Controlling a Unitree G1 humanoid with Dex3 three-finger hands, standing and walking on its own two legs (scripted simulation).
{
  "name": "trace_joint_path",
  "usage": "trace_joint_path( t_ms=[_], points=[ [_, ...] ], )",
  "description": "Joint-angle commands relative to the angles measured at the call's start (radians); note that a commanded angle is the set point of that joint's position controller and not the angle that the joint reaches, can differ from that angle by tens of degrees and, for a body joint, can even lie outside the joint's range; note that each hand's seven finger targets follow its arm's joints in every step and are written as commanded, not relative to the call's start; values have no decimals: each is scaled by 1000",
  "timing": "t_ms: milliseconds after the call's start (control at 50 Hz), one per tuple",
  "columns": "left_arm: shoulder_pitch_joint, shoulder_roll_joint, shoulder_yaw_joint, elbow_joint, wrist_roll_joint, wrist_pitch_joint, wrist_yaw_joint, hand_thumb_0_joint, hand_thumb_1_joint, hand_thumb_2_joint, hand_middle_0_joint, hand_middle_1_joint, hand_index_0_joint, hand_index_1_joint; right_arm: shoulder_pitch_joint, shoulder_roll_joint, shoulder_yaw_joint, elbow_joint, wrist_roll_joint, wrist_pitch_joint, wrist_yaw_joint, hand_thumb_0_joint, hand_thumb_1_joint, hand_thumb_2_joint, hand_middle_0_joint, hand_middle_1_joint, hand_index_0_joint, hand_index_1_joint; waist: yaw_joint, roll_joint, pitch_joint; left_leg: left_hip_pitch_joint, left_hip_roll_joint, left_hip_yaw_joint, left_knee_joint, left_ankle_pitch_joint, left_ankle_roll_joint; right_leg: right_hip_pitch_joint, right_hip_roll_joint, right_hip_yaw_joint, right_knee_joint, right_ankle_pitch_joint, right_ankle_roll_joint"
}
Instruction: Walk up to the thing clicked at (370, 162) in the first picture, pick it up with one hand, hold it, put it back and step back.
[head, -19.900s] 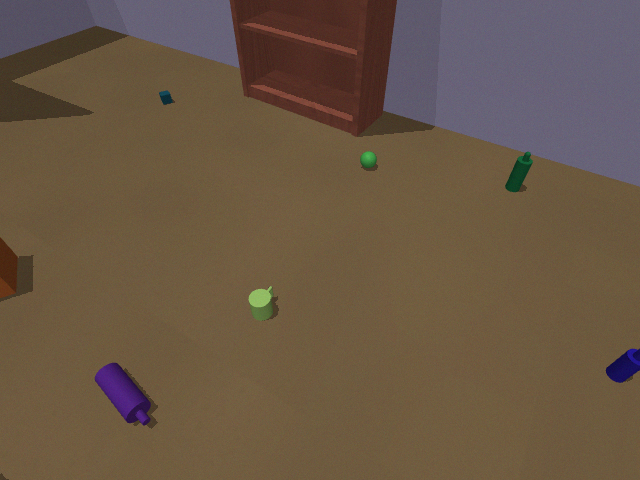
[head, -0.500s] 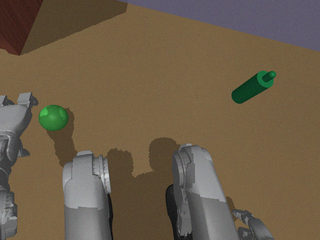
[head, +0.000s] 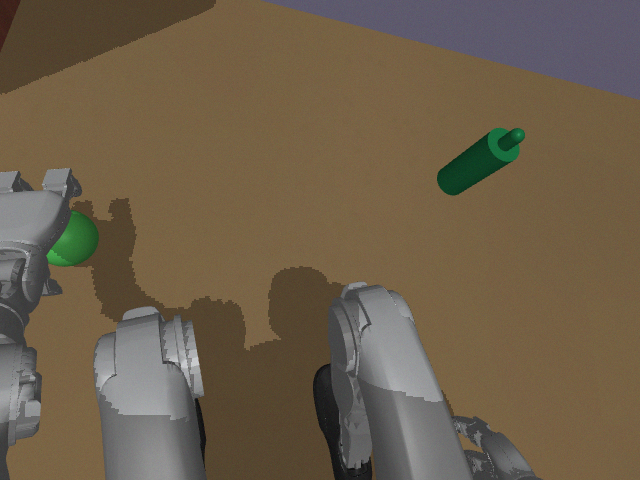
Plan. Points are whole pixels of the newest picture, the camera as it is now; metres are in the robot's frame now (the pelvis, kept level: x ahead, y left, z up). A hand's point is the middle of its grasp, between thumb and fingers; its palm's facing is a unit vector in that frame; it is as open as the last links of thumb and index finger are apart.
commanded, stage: approach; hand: left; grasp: from above
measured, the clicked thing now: (65, 237) +0.45 +0.32 -0.28
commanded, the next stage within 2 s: rest palm in 0.20 s
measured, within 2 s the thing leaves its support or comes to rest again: neither
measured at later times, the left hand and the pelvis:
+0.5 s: hand (23, 239) +0.43 +0.33 -0.18, palm faces -0.58 -0.13 -0.80, open 14.0 cm; pelvis +0.00 +0.00 +0.00, yaw -1 degrees
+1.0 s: hand (62, 238) +0.44 +0.31 -0.24, palm faces -0.42 -0.07 -0.91, open 14.0 cm; pelvis +0.00 +0.01 -0.03, yaw -4 degrees
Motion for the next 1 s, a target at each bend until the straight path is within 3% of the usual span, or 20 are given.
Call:
trace_joint_path(
  t_ms=[0,80,160,220,280,360,420,440,500,580,620,660,700,720,740,780,800,880,900,980],
  points=[
    [-398,236,46,-61,10,30,100,0,-523,966,-59,-1078,-79,-1056,204,-262,-49,-7,-9,-17,-13,0,-903,-897,200,300,200,300,-52,353,-609,556,-4,101,-216,102,42,196,17,-107,-243,199,-72],
    [-429,332,126,-80,31,99,145,0,-557,992,-60,-1054,-67,-1045,189,-267,-30,-29,-18,-17,-8,0,-907,-899,200,300,200,300,-25,461,-675,594,-5,118,-222,121,37,211,14,-102,-220,223,-80],
    [-403,361,152,-121,-7,170,121,0,-557,987,-58,-1046,-64,-1038,188,-267,-26,-53,-7,-11,2,0,-906,-899,200,300,200,300,-18,451,-761,578,-4,132,-196,173,53,296,18,-84,-235,290,-70],
    [-307,362,136,-83,-48,214,56,0,-565,985,-59,-1054,-66,-1046,198,-251,-27,-63,5,-2,11,0,-910,-900,200,300,200,300,-11,346,-721,482,-2,136,-175,181,73,381,26,-64,-262,310,-55],
    [-228,349,128,-61,-119,230,-25,0,-514,932,-55,-1083,-83,-1052,209,-235,-35,-64,19,7,14,0,-907,-898,200,300,200,300,4,248,-691,408,-3,134,-177,163,85,447,30,-50,-289,291,-44],
    [-206,292,55,-43,-147,193,-164,0,-500,927,-58,-1074,-84,-1045,235,-253,-29,-61,26,21,13,0,-899,-900,199,300,200,300,-47,152,-584,331,-8,112,-190,116,92,448,35,-64,-298,247,-42],
    [-263,268,25,-80,-163,108,-211,0,-485,913,-58,-1080,-91,-1045,252,-269,-14,-62,28,24,6,0,-895,-898,200,300,200,300,-78,120,-531,320,-5,89,-176,99,86,416,34,-77,-291,228,-44],
    [-277,259,21,-99,-167,70,-208,0,-478,906,-59,-1081,-94,-1043,256,-278,-8,-64,24,22,5,0,-894,-897,200,300,200,300,-93,126,-519,341,-7,83,-173,101,81,401,32,-88,-292,232,-44],
    [-295,300,34,-127,-143,-57,-159,0,-468,892,-59,-1078,-98,-1036,249,-288,-5,-69,15,22,2,0,-894,-896,200,300,200,300,-83,208,-542,431,-3,72,-158,108,58,375,36,-101,-272,223,-54],
    [-272,328,77,-155,-38,-146,-21,0,-475,904,-55,-1057,-88,-1021,196,-285,9,-67,-12,32,4,0,-891,-896,200,300,200,300,-56,386,-596,580,3,62,-167,160,35,297,36,-134,-210,237,-67],
    [-236,308,92,-100,9,-148,64,0,-481,915,-55,-1042,-81,-1013,165,-295,16,-57,-27,25,9,0,-888,-896,200,300,200,300,-72,417,-552,617,7,53,-181,173,27,236,38,-160,-181,244,-69],
    [-253,376,149,-114,58,-129,149,0,-497,941,-55,-1010,-70,-991,142,-308,10,-57,-40,16,15,0,-888,-896,200,300,200,300,-57,485,-571,662,10,57,-183,189,20,194,35,-165,-153,252,-74],
    [-270,306,107,-35,75,-79,196,0,-499,948,-55,-993,-65,-980,130,-306,3,-47,-55,7,24,0,-886,-896,200,300,200,300,-86,504,-522,620,10,58,-186,149,13,137,32,-173,-139,226,-77],
    [-308,294,93,-16,86,-55,216,0,-498,945,-55,-999,-66,-985,119,-303,1,-35,-64,-2,31,0,-887,-896,200,300,200,300,-96,495,-523,616,8,61,-183,121,13,121,33,-173,-145,208,-79],
    [-325,320,109,-16,90,-31,235,0,-512,960,-55,-989,-60,-982,115,-310,2,-32,-66,-8,34,0,-888,-897,200,300,200,300,-94,514,-516,613,7,62,-184,118,12,116,31,-173,-147,210,-77],
    [-353,336,104,-10,80,16,258,0,-522,972,-58,-983,-57,-981,118,-316,0,-25,-68,-17,40,0,-890,-899,200,300,200,300,-85,526,-542,590,7,68,-178,113,12,121,34,-162,-152,218,-80],
    [-362,343,120,11,78,39,264,0,-516,977,-62,-980,-60,-979,125,-320,3,-27,-69,-24,44,0,-890,-899,200,300,200,300,-98,508,-539,588,7,72,-167,119,17,128,31,-164,-149,231,-74],
    [-381,296,49,121,33,104,235,0,-480,930,-55,-1016,-73,-995,124,-320,17,-21,-77,-63,66,0,-890,-898,200,300,200,300,-140,415,-464,475,9,69,-132,61,38,140,32,-154,-178,198,-61],
    [-398,313,56,127,14,112,220,0,-469,919,-56,-1033,-80,-1006,131,-318,23,-23,-78,-73,69,0,-892,-898,200,300,200,300,-146,396,-464,450,9,66,-125,46,45,155,34,-149,-184,187,-59],
    [-340,332,59,137,-51,130,156,0,-464,905,-54,-1056,-84,-1023,135,-304,43,-47,-70,-101,75,0,-893,-899,200,300,200,300,-117,345,-509,451,11,59,-108,62,57,233,38,-131,-198,188,-56]
  ],
)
